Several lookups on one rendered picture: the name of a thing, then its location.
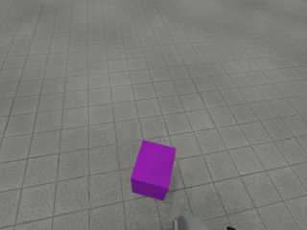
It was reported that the right robot thigh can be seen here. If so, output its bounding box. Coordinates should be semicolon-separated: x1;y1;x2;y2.
172;215;209;230

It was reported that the carton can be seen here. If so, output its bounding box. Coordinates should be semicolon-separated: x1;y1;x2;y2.
130;140;177;200

